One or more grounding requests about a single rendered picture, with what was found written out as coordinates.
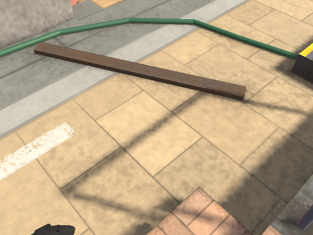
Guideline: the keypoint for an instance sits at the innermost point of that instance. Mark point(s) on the left robot hand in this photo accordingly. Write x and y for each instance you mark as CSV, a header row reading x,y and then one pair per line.
x,y
49,229

